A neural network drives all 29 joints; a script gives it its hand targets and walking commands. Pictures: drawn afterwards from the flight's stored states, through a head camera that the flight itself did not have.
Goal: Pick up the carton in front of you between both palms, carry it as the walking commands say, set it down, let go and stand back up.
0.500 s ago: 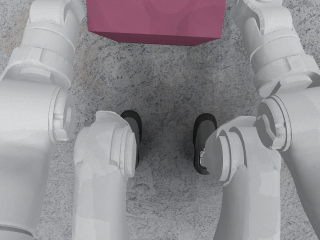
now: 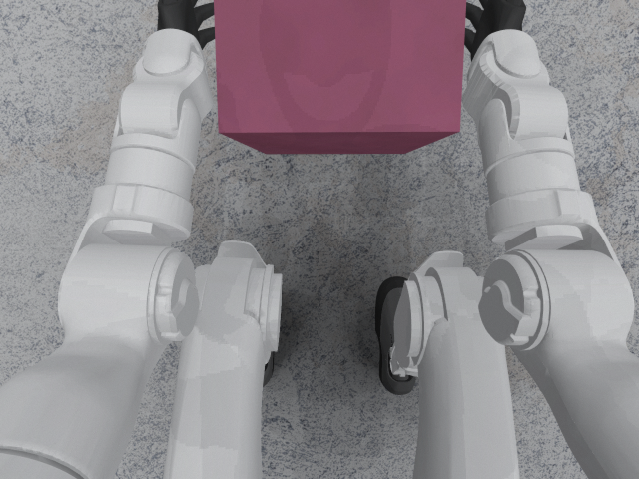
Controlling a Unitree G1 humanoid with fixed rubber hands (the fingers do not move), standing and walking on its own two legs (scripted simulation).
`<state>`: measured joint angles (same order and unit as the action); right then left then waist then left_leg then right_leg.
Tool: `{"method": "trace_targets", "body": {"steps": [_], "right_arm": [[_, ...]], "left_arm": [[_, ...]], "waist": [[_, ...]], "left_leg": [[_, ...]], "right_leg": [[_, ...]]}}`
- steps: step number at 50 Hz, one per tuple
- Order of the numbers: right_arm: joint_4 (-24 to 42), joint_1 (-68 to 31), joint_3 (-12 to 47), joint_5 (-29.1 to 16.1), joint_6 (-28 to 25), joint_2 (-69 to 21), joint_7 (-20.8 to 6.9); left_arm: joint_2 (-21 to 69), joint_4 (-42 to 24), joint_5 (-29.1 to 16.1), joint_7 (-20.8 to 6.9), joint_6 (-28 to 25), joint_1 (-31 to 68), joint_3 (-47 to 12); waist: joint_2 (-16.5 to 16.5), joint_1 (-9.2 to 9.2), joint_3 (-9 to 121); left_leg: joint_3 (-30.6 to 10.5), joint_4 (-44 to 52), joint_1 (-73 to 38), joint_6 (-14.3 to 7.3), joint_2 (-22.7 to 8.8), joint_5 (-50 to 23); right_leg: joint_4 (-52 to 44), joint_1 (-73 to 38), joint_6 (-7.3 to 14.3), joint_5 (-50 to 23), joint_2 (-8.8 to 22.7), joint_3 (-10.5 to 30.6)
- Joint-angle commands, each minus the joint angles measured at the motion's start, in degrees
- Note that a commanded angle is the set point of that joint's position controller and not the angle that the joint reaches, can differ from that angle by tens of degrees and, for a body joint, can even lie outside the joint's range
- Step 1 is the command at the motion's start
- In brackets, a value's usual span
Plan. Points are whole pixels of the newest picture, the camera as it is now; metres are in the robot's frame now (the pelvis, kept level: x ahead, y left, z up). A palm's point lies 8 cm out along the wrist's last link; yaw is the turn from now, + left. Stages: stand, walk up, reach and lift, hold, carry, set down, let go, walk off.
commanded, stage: reach and lift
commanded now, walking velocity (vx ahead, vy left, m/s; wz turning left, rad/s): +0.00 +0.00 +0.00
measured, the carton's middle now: (336, 57) +0.54 +0.02 -0.17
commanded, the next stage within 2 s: none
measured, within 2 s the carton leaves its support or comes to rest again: neither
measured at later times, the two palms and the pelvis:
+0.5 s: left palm out of the picture +0.48 +0.19 +0.07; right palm out of the picture +0.50 -0.11 +0.07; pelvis +0.00 -0.01 +0.12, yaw +2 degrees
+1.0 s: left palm out of the picture +0.43 +0.17 +0.23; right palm out of the picture +0.45 -0.13 +0.23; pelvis +0.04 +0.00 +0.26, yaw +2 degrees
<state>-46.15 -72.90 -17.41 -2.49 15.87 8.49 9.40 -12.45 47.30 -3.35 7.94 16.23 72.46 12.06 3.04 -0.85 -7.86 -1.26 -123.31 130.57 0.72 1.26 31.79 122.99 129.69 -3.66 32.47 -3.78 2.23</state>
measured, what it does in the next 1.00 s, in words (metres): rises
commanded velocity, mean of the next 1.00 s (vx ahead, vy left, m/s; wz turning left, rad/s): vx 0.00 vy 0.00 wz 0.00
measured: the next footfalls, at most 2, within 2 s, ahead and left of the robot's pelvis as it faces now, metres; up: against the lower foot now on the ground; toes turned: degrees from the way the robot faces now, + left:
none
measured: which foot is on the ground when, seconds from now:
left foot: down 0.00-1.00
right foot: down 0.00-1.00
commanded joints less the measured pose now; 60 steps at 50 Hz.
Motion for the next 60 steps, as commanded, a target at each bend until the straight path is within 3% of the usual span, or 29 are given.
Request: {"method": "trace_targets", "body": {"steps": [1,4,5,9,10,11,13,14,15,16,17,20,21,23,24,26,28,30,31,33,37,38,41,43,51,52,53,59,60], "right_arm": [[8.9,-36.9,25.5,-3.8,0.6,-65.0,-18.1],[2.8,-33.1,20.4,0.8,2.1,-64.4,-18.4],[3.4,-33.3,18.3,2.4,2.2,-64.0,-18.4],[-1.5,-32.5,11.8,7.4,3.6,-62.8,-18.6],[-2.2,-30.8,10.4,8.9,3.9,-62.9,-18.7],[-0.8,-33.0,10.7,8.3,3.9,-63.5,-19.0],[-0.9,-31.7,11.4,8.6,4.7,-65.5,-19.2],[-0.9,-32.2,12.0,8.4,4.9,-66.9,-19.3],[1.0,-32.2,13.2,8.1,4.8,-66.6,-19.3],[0.8,-31.6,13.6,8.0,5.2,-67.5,-19.3],[0.9,-30.2,14.1,8.0,5.4,-68.5,-19.2],[3.6,-28.4,16.9,6.8,5.6,-70.4,-19.3],[3.8,-26.6,16.9,7.0,5.6,-70.3,-19.4],[6.1,-26.1,19.8,6.0,5.8,-71.5,-19.4],[7.4,-24.5,21.4,5.4,5.9,-72.0,-19.4],[9.3,-23.3,24.2,3.9,6.0,-73.5,-19.6],[12.8,-22.0,26.6,2.4,5.4,-73.8,-19.6],[9.7,-18.3,26.9,2.5,6.0,-74.1,-19.8],[9.3,-17.0,27.2,2.5,6.0,-74.5,-20.0],[7.8,-12.9,26.5,3.1,6.3,-74.6,-20.1],[7.6,-9.2,24.8,4.4,5.5,-74.5,-20.2],[7.5,-9.3,24.6,4.9,5.4,-74.0,-20.2],[6.6,-4.6,24.5,5.8,5.2,-74.9,-20.2],[6.5,-3.1,24.3,5.8,4.6,-75.4,-20.5],[8.5,4.4,26.1,7.3,4.4,-76.1,-21.0],[8.3,4.9,26.3,6.7,4.4,-76.3,-21.1],[9.4,5.9,27.4,6.7,4.5,-76.4,-21.2],[12.8,12.0,29.8,6.6,4.9,-76.4,-21.6],[10.6,14.2,29.7,6.6,5.5,-77.1,-21.6]], "left_arm": [[63.0,-12.4,-2.8,-18.3,0.8,35.2,-22.5],[64.6,-7.7,0.8,-19.3,2.0,33.6,-18.1],[65.4,-5.7,1.9,-19.7,2.7,33.1,-16.6],[64.4,-0.9,6.5,-20.7,4.2,32.6,-9.9],[64.2,-0.5,7.4,-20.9,4.4,31.9,-8.7],[63.7,0.2,8.7,-21.1,4.5,31.0,-6.9],[65.1,-0.2,9.3,-21.5,5.0,30.3,-6.1],[64.9,1.0,10.3,-21.7,5.3,29.0,-5.3],[65.8,-0.5,9.5,-22.0,5.2,29.6,-6.2],[65.7,-1.0,9.4,-22.3,5.4,29.5,-6.8],[66.8,-2.4,8.6,-22.4,5.6,29.9,-8.1],[69.2,-5.4,7.5,-22.8,5.9,28.3,-11.2],[70.2,-5.5,7.2,-22.9,6.3,27.4,-11.9],[70.1,-8.0,6.3,-23.1,6.4,25.7,-14.0],[71.4,-8.7,5.4,-23.1,6.5,24.9,-15.3],[72.1,-11.4,4.7,-23.0,6.4,22.6,-17.5],[73.5,-11.5,3.9,-22.5,6.6,19.2,-19.7],[72.9,-12.3,4.1,-22.0,6.4,17.8,-20.5],[74.8,-12.0,3.6,-21.8,6.4,17.1,-21.9],[73.7,-11.5,4.6,-21.4,6.5,13.7,-20.6],[76.2,-10.1,5.6,-20.9,6.3,9.6,-20.4],[75.6,-9.6,6.2,-20.8,6.0,9.3,-19.0],[76.0,-10.6,6.6,-20.6,5.5,6.5,-19.7],[76.4,-10.7,7.0,-20.4,5.1,4.2,-19.9],[78.6,-11.4,7.7,-20.5,4.9,-3.0,-20.8],[78.5,-11.5,8.2,-20.5,5.0,-4.5,-21.1],[78.8,-12.4,7.5,-20.6,4.9,-5.3,-21.9],[80.1,-13.6,7.6,-20.9,5.6,-12.6,-24.2],[78.1,-14.4,8.0,-20.8,5.7,-12.9,-24.1]], "waist": [[-4.7,-3.00,80.2],[-4.4,-2.02,70.9],[-4.6,-0.60,68.5],[-5.3,-0.43,62.0],[-3.4,0.59,62.2],[-4.2,-1.82,64.4],[-2.0,-1.40,66.4],[-1.5,-4.18,67.2],[-0.9,-2.01,69.0],[-0.6,-2.98,70.8],[-0.7,-1.64,71.7],[-2.1,-2.02,76.2],[-3.0,-0.97,76.0],[-1.9,-1.19,79.0],[-2.1,-0.42,80.6],[-2.1,-1.60,82.1],[-3.5,-1.48,83.4],[-2.9,-2.26,79.1],[-2.5,-0.86,76.9],[-2.6,-1.83,73.8],[-4.2,-0.80,67.9],[-3.0,-0.75,66.4],[-3.1,-0.21,64.4],[-3.7,-0.99,63.7],[-3.0,0.44,57.1],[-3.9,-1.07,55.8],[-2.9,-0.23,56.8],[-2.3,0.44,52.0],[-2.9,-0.56,49.3]], "left_leg": [[5.8,14.7,-47.1,0.2,6.3,-24.8],[5.7,18.8,-40.7,-0.1,6.5,-15.2],[5.5,20.5,-39.5,-0.2,6.7,-12.8],[5.6,25.1,-36.9,-0.6,6.8,-4.3],[5.2,25.9,-37.5,-0.7,6.7,-4.3],[5.4,27.0,-39.3,-0.9,6.7,-3.8],[5.8,28.2,-41.1,-1.0,6.9,-5.6],[6.5,28.7,-40.0,-1.3,7.0,-5.7],[6.0,29.1,-40.9,-1.1,6.9,-7.5],[6.3,30.0,-41.9,-1.2,7.1,-7.4],[6.0,30.7,-43.3,-1.0,7.1,-8.3],[6.2,32.3,-47.9,-0.7,7.2,-12.2],[6.0,33.4,-49.2,-0.5,7.3,-12.0],[5.9,34.4,-51.6,-0.4,7.5,-15.2],[5.9,34.7,-52.8,-0.1,7.6,-16.0],[5.8,35.8,-56.0,-0.1,7.8,-18.0],[5.0,37.2,-60.9,0.2,7.8,-21.7],[4.9,39.3,-61.5,0.3,8.0,-20.0],[4.3,40.5,-62.5,0.2,7.7,-18.3],[4.1,42.7,-63.9,0.2,7.8,-18.6],[2.7,47.2,-68.1,0.2,7.8,-16.5],[2.6,48.1,-69.0,-0.2,7.8,-15.1],[2.0,51.0,-71.6,-0.1,7.7,-17.4],[1.5,53.2,-74.6,-0.3,7.6,-19.3],[-0.5,62.2,-85.1,-0.9,7.1,-18.8],[-0.7,63.8,-87.1,-1.0,6.8,-19.9],[-1.0,64.3,-88.5,-1.1,6.7,-20.6],[-2.4,71.7,-98.4,-1.3,5.8,-25.4],[-2.3,73.3,-98.9,-1.4,5.8,-24.7]], "right_leg": [[-12.5,-31.6,2.1,-18.2,-6.4,-8.3],[-16.8,-30.2,3.0,-11.2,-6.3,-7.9],[-18.2,-29.7,3.2,-9.7,-6.3,-8.2],[-23.6,-29.2,4.0,-2.1,-6.1,-7.4],[-24.5,-30.1,3.8,-2.3,-6.3,-7.8],[-25.0,-30.2,3.6,-1.7,-6.3,-7.6],[-28.0,-33.8,3.2,-2.2,-6.6,-7.1],[-28.9,-35.1,2.8,-1.7,-6.5,-6.5],[-29.2,-36.9,2.6,-4.3,-6.7,-6.8],[-30.3,-39.1,2.4,-4.1,-6.7,-6.6],[-30.8,-40.1,2.3,-5.3,-6.8,-6.8],[-32.8,-44.1,2.3,-8.8,-7.0,-6.2],[-33.6,-44.7,2.4,-8.9,-6.9,-6.3],[-34.7,-47.9,2.0,-12.1,-6.9,-6.3],[-35.4,-50.6,2.0,-13.3,-6.9,-5.9],[-36.5,-52.3,1.7,-14.7,-7.0,-5.7],[-37.1,-53.9,1.7,-17.8,-7.2,-5.6],[-39.3,-54.8,1.6,-16.3,-7.2,-5.1],[-40.4,-55.3,1.7,-14.9,-7.2,-5.2],[-42.4,-55.8,1.7,-15.0,-7.2,-4.8],[-46.7,-57.4,2.3,-12.6,-7.0,-3.8],[-48.1,-57.3,2.2,-11.1,-6.9,-3.6],[-51.1,-62.2,2.5,-14.1,-6.7,-2.8],[-52.9,-64.4,2.6,-15.7,-6.6,-2.2],[-62.5,-73.9,3.2,-14.9,-5.5,-0.4],[-63.4,-74.5,3.3,-15.7,-5.5,-0.2],[-64.5,-77.2,3.3,-16.6,-5.3,-0.1],[-72.2,-86.9,3.5,-21.6,-4.3,1.2],[-73.8,-88.0,3.5,-21.2,-4.0,1.7]]}}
